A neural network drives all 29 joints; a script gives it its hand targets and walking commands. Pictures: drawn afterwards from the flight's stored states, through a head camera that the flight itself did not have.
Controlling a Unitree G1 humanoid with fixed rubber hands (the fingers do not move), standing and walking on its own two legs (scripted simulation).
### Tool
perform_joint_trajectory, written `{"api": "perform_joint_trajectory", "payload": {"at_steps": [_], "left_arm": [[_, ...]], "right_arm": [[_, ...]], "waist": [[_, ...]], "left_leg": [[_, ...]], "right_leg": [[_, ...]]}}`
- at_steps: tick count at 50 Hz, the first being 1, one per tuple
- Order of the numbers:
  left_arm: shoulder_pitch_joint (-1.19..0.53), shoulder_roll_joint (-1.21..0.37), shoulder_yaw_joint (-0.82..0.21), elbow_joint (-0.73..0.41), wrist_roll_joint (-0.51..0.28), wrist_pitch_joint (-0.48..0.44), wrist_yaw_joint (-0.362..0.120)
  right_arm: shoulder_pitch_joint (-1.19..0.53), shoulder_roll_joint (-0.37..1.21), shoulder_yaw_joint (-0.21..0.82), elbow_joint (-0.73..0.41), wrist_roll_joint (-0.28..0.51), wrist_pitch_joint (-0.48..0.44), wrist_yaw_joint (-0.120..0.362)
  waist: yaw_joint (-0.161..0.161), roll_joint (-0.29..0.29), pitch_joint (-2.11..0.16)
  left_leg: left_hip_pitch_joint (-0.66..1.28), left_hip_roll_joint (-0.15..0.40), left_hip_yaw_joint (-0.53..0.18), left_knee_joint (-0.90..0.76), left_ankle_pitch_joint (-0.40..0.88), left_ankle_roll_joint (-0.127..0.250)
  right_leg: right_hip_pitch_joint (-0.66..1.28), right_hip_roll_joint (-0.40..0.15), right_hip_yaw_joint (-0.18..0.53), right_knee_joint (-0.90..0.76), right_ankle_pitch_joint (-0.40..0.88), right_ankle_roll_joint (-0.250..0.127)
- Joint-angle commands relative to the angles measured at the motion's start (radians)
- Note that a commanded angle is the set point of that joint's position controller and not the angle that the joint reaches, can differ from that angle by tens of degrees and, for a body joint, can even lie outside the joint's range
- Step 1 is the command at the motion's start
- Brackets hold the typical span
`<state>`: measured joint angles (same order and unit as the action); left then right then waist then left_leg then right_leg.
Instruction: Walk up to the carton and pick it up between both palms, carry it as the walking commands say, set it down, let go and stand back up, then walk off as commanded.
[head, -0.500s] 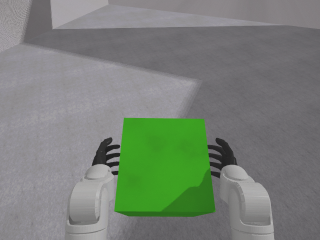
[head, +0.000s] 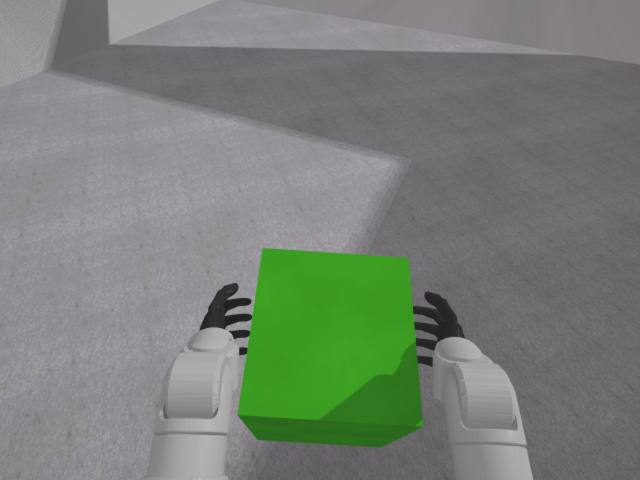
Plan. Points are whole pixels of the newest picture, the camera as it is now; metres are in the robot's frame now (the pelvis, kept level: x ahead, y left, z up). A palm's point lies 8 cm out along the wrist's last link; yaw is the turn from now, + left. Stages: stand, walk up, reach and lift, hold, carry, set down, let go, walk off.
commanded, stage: carry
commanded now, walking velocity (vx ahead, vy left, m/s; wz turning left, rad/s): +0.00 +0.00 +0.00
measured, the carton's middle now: (326, 356) +0.33 +0.00 -0.06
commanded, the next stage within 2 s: hold in 1.20 s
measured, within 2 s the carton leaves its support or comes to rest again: neither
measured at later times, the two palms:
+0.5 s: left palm (229, 321) +0.32 +0.13 +0.05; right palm (451, 331) +0.31 -0.16 +0.05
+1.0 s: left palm (237, 319) +0.32 +0.12 +0.05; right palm (457, 328) +0.31 -0.17 +0.05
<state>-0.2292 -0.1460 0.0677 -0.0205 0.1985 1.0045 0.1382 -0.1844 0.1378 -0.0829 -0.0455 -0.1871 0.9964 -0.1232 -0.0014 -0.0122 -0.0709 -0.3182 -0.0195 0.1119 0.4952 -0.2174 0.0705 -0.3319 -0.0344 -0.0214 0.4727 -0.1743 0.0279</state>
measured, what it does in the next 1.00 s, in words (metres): stands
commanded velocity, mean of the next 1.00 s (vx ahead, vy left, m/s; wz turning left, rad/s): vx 0.00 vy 0.00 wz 0.00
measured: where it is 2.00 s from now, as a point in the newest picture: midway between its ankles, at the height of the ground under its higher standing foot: outside the picture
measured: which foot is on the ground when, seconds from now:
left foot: down 0.00-1.00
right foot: down 0.00-1.00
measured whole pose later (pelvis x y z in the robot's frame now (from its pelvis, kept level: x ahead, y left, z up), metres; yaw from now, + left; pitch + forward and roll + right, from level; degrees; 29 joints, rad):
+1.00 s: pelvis +0.03 -0.02 +0.00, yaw -1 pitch +3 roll -1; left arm -0.21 -0.14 0.10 0.10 0.20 0.80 0.09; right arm -0.18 0.14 -0.11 0.08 -0.21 0.80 -0.09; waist -0.01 0.01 -0.10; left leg -0.30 0.02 0.10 0.55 -0.30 0.04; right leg -0.32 0.00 -0.03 0.52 -0.25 0.00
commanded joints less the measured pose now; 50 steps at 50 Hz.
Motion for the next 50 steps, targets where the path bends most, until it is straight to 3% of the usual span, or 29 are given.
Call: {"api": "perform_joint_trajectory", "payload": {"at_steps": [1, 2, 3, 4, 5, 7, 8, 9, 11, 13, 21, 22, 23, 24, 26, 27, 28, 31, 32, 33, 34, 36, 37, 40, 41, 42, 43, 45, 50], "left_arm": [[-0.451, -0.900, -0.498, -0.153, -0.311, -0.115, -0.225], [-0.414, -0.843, -0.436, -0.011, -0.265, -0.123, -0.225], [-0.465, -0.908, -0.528, -0.351, -0.404, -0.117, -0.199], [-0.288, -0.761, -0.348, 0.000, -0.202, -0.131, -0.232], [-0.402, -0.892, -0.520, -0.287, -0.375, -0.135, -0.202], [-0.310, -0.839, -0.447, -0.121, -0.300, -0.124, -0.205], [-0.305, -0.863, -0.488, -0.269, -0.360, -0.129, -0.197], [-0.230, -0.762, -0.377, 0.041, -0.231, -0.133, -0.218], [-0.291, -0.844, -0.478, -0.156, -0.307, -0.136, -0.212], [-0.248, -0.781, -0.420, -0.032, -0.247, -0.142, -0.216], [-0.360, -0.823, -0.439, 0.004, -0.247, -0.142, -0.241], [-0.368, -0.771, -0.385, 0.068, -0.221, -0.158, -0.241], [-0.399, -0.858, -0.482, -0.170, -0.325, -0.144, -0.221], [-0.335, -0.782, -0.390, 0.063, -0.240, -0.159, -0.240], [-0.359, -0.821, -0.425, -0.071, -0.295, -0.177, -0.232], [-0.341, -0.788, -0.373, 0.110, -0.220, -0.184, -0.237], [-0.390, -0.828, -0.434, -0.084, -0.298, -0.198, -0.233], [-0.330, -0.772, -0.388, 0.098, -0.215, -0.221, -0.246], [-0.396, -0.835, -0.453, -0.116, -0.303, -0.229, -0.231], [-0.342, -0.785, -0.408, 0.021, -0.236, -0.238, -0.238], [-0.362, -0.822, -0.475, -0.166, -0.313, -0.232, -0.227], [-0.328, -0.757, -0.385, 0.108, -0.193, -0.234, -0.248], [-0.352, -0.813, -0.456, -0.094, -0.281, -0.238, -0.243], [-0.321, -0.754, -0.408, 0.062, -0.217, -0.249, -0.257], [-0.449, -0.829, -0.504, -0.224, -0.333, -0.245, -0.239], [-0.316, -0.767, -0.414, 0.084, -0.224, -0.230, -0.256], [-0.376, -0.801, -0.464, -0.079, -0.285, -0.230, -0.246], [-0.312, -0.783, -0.397, 0.127, -0.206, -0.233, -0.261], [-0.407, -0.796, -0.439, -0.018, -0.256, -0.257, -0.256]], "right_arm": [[-0.498, 0.882, 0.465, -0.172, 0.302, -0.120, 0.221], [-0.412, 0.829, 0.388, -0.001, 0.226, -0.126, 0.214], [-0.508, 0.891, 0.497, -0.352, 0.377, -0.121, 0.185], [-0.344, 0.750, 0.332, -0.001, 0.172, -0.136, 0.211], [-0.409, 0.877, 0.480, -0.278, 0.332, -0.133, 0.190], [-0.384, 0.832, 0.453, -0.156, 0.290, -0.129, 0.193], [-0.365, 0.859, 0.488, -0.291, 0.340, -0.129, 0.183], [-0.296, 0.761, 0.393, 0.012, 0.209, -0.133, 0.198], [-0.367, 0.825, 0.476, -0.195, 0.282, -0.139, 0.194], [-0.301, 0.776, 0.418, -0.045, 0.234, -0.140, 0.207], [-0.417, 0.817, 0.451, -0.023, 0.232, -0.140, 0.229], [-0.451, 0.774, 0.407, 0.030, 0.215, -0.161, 0.227], [-0.488, 0.862, 0.512, -0.215, 0.319, -0.141, 0.206], [-0.394, 0.774, 0.393, 0.027, 0.203, -0.159, 0.217], [-0.439, 0.814, 0.431, -0.119, 0.279, -0.180, 0.211], [-0.409, 0.785, 0.383, 0.076, 0.205, -0.183, 0.221], [-0.444, 0.846, 0.447, -0.089, 0.277, -0.193, 0.213], [-0.362, 0.788, 0.382, 0.114, 0.196, -0.216, 0.235], [-0.461, 0.839, 0.457, -0.132, 0.294, -0.230, 0.223], [-0.403, 0.793, 0.407, 0.019, 0.230, -0.237, 0.231], [-0.411, 0.823, 0.460, -0.164, 0.298, -0.233, 0.220], [-0.384, 0.781, 0.399, 0.121, 0.196, -0.230, 0.243], [-0.443, 0.822, 0.476, -0.115, 0.280, -0.238, 0.231], [-0.338, 0.787, 0.417, 0.108, 0.193, -0.241, 0.244], [-0.473, 0.845, 0.498, -0.196, 0.305, -0.240, 0.227], [-0.348, 0.772, 0.410, 0.091, 0.184, -0.227, 0.238], [-0.415, 0.811, 0.461, -0.082, 0.251, -0.230, 0.226], [-0.424, 0.772, 0.425, 0.057, 0.193, -0.240, 0.239], [-0.456, 0.808, 0.448, -0.013, 0.245, -0.252, 0.248]], "waist": [[-0.001, 0.093, -0.182], [-0.004, 0.065, -0.217], [-0.001, 0.065, -0.241], [-0.001, 0.040, -0.292], [-0.004, 0.043, -0.309], [-0.007, -0.006, -0.358], [-0.007, 0.007, -0.395], [-0.007, -0.026, -0.380], [-0.012, 0.023, -0.339], [-0.008, 0.048, -0.336], [-0.008, 0.005, -0.192], [-0.010, -0.003, -0.197], [-0.008, -0.016, -0.184], [-0.012, -0.004, -0.239], [-0.008, 0.014, -0.272], [-0.010, 0.006, -0.253], [-0.013, -0.010, -0.262], [-0.007, 0.047, -0.309], [-0.008, 0.034, -0.327], [-0.007, 0.042, -0.339], [-0.008, 0.048, -0.353], [-0.006, 0.019, -0.309], [-0.007, 0.007, -0.310], [-0.009, 0.012, -0.288], [-0.009, 0.019, -0.279], [-0.012, 0.013, -0.300], [-0.013, 0.011, -0.270], [-0.010, -0.009, -0.267], [-0.006, 0.043, -0.188]], "left_leg": [[0.008, 0.191, -0.176, -0.196, -0.156, -0.039], [0.031, 0.185, -0.159, -0.167, -0.103, -0.039], [0.059, 0.174, -0.141, -0.147, -0.084, -0.032], [0.089, 0.170, -0.141, -0.122, -0.006, -0.028], [0.124, 0.165, -0.117, -0.085, 0.089, -0.033], [0.168, 0.162, -0.113, -0.038, 0.207, -0.042], [0.188, 0.163, -0.116, -0.005, 0.311, -0.038], [0.178, 0.171, -0.124, -0.010, 0.308, -0.038], [0.178, 0.171, -0.118, -0.013, 0.296, -0.033], [0.190, 0.174, -0.118, 0.000, 0.397, -0.039], [0.078, 0.164, -0.135, -0.068, 0.042, -0.020], [0.094, 0.169, -0.136, -0.059, 0.117, -0.023], [0.083, 0.167, -0.135, -0.071, 0.073, -0.023], [0.092, 0.169, -0.140, -0.058, 0.141, -0.024], [0.113, 0.164, -0.137, -0.049, 0.133, -0.019], [0.111, 0.162, -0.127, -0.049, 0.104, -0.019], [0.117, 0.161, -0.126, -0.055, 0.084, -0.016], [0.149, 0.166, -0.115, -0.023, 0.149, -0.015], [0.159, 0.169, -0.107, -0.015, 0.191, -0.015], [0.175, 0.170, -0.119, -0.012, 0.242, -0.026], [0.160, 0.164, -0.115, 0.002, 0.248, -0.011], [0.142, 0.163, -0.109, -0.021, 0.155, -0.012], [0.143, 0.161, -0.116, -0.017, 0.122, -0.009], [0.113, 0.157, -0.115, -0.004, 0.138, -0.005], [0.140, 0.166, -0.114, -0.005, 0.154, -0.009], [0.142, 0.159, -0.119, 0.000, 0.152, -0.006], [0.121, 0.160, -0.118, 0.000, 0.173, -0.006], [0.126, 0.171, -0.122, -0.015, 0.136, -0.012], [0.068, 0.166, -0.127, -0.063, 0.014, -0.011]], "right_leg": [[0.093, -0.056, 0.007, 0.002, -0.010, -0.035], [0.112, -0.063, 0.024, -0.002, 0.015, -0.039], [0.105, -0.073, 0.023, -0.013, 0.002, -0.038], [0.130, -0.072, 0.023, -0.004, 0.058, -0.039], [0.122, -0.085, 0.027, 0.008, 0.119, -0.042], [0.134, -0.090, 0.039, 0.008, 0.214, -0.046], [0.163, -0.102, 0.037, 0.034, 0.300, -0.050], [0.162, -0.094, 0.023, 0.040, 0.273, -0.044], [0.123, -0.097, 0.039, 0.028, 0.276, -0.047], [0.128, -0.099, 0.023, 0.056, 0.289, -0.047], [0.060, -0.085, 0.053, -0.024, 0.045, -0.054], [0.073, -0.083, 0.053, -0.009, 0.108, -0.047], [0.065, -0.084, 0.050, -0.017, 0.060, -0.047], [0.105, -0.086, 0.042, 0.002, 0.127, -0.044], [0.113, -0.088, 0.056, -0.011, 0.122, -0.055], [0.100, -0.084, 0.055, -0.008, 0.134, -0.053], [0.098, -0.089, 0.068, -0.013, 0.135, -0.062], [0.106, -0.085, 0.065, 0.008, 0.195, -0.069], [0.123, -0.087, 0.055, 0.015, 0.219, -0.061], [0.129, -0.085, 0.053, 0.032, 0.249, -0.068], [0.152, -0.090, 0.050, 0.036, 0.283, -0.063], [0.112, -0.086, 0.056, 0.019, 0.208, -0.064], [0.119, -0.086, 0.068, 0.003, 0.187, -0.071], [0.110, -0.088, 0.067, 0.004, 0.224, -0.064], [0.106, -0.087, 0.065, 0.015, 0.216, -0.068], [0.104, -0.086, 0.075, 0.011, 0.237, -0.072], [0.113, -0.087, 0.070, 0.013, 0.261, -0.065], [0.102, -0.083, 0.066, 0.009, 0.208, -0.068], [0.053, -0.065, 0.065, -0.007, 0.022, -0.060]]}}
